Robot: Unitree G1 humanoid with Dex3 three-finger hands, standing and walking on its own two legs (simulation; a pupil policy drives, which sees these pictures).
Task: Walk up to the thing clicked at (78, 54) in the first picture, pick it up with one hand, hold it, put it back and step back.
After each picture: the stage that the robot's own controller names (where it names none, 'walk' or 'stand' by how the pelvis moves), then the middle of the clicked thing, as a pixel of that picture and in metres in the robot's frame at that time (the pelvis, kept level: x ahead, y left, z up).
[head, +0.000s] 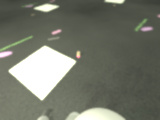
stand; (78, 54) +1.26 +0.30 -0.72
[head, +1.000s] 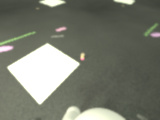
walk; (82, 56) +1.14 +0.18 -0.70
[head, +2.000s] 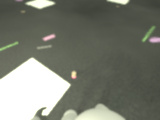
walk; (74, 74) +0.70 +0.22 -0.71
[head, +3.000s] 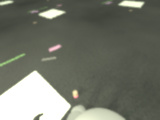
walk; (75, 94) +0.43 +0.25 -0.70
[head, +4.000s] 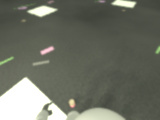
stand; (72, 103) +0.29 +0.22 -0.71
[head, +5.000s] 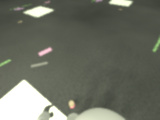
stand; (71, 104) +0.27 +0.22 -0.72
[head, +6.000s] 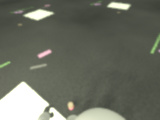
stand; (70, 105) +0.28 +0.23 -0.73
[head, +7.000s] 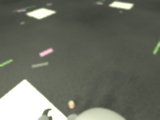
stand; (71, 104) +0.29 +0.23 -0.73
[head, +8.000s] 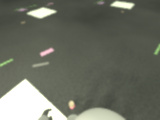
stand; (71, 104) +0.28 +0.22 -0.73
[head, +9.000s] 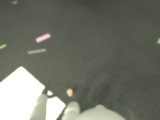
go down; (70, 92) +0.31 +0.22 -0.68
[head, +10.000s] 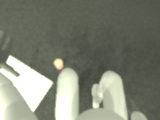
go down; (59, 64) +0.38 +0.25 -0.29
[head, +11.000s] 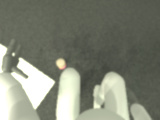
close in; (61, 64) +0.37 +0.25 -0.28
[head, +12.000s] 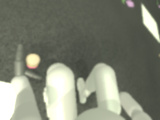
close in; (32, 61) +0.37 +0.28 -0.22
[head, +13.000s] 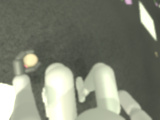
close; (30, 61) +0.36 +0.28 -0.22
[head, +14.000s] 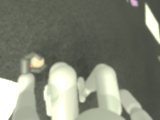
lift; (36, 62) +0.33 +0.26 -0.22
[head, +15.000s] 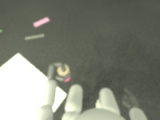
lift; (64, 73) +0.31 +0.19 -0.01
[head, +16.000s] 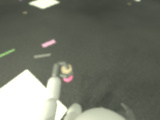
hold; (67, 73) +0.33 +0.18 +0.02
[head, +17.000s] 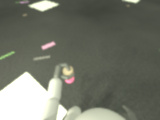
hold; (68, 74) +0.32 +0.17 +0.00
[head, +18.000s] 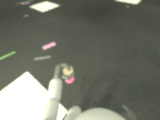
hold; (68, 74) +0.32 +0.17 +0.01
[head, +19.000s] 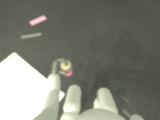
crouch; (66, 68) +0.36 +0.18 -0.06
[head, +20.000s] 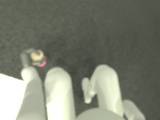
lower; (39, 58) +0.39 +0.27 -0.20
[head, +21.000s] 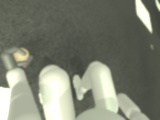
lower; (22, 58) +0.39 +0.29 -0.22
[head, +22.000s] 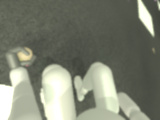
lower; (26, 57) +0.38 +0.29 -0.22
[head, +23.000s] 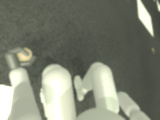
lower; (25, 57) +0.38 +0.29 -0.22
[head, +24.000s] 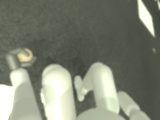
rest; (26, 58) +0.38 +0.29 -0.22
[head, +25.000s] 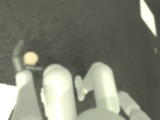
withdraw; (30, 60) +0.37 +0.27 -0.22
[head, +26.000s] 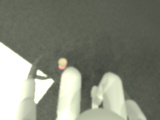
walk; (62, 63) +0.39 +0.23 -0.28
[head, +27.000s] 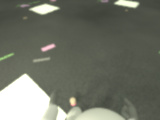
stand; (73, 101) +0.32 +0.18 -0.65
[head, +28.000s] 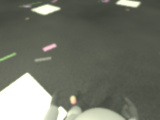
stand; (73, 99) +0.34 +0.20 -0.66
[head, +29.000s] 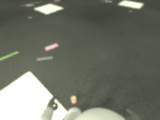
stand; (73, 99) +0.33 +0.19 -0.69
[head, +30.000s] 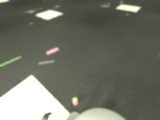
walk; (75, 101) +0.35 +0.19 -0.72
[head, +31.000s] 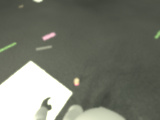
walk; (76, 81) +0.49 +0.18 -0.69
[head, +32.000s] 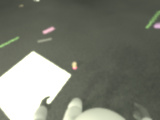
walk; (74, 65) +0.76 +0.30 -0.69
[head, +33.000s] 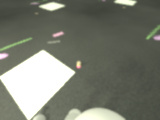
stand; (78, 64) +0.96 +0.24 -0.71
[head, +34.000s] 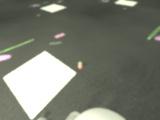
stand; (80, 65) +0.97 +0.22 -0.72
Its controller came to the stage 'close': yes
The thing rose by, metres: 0.72
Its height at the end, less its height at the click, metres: +0.00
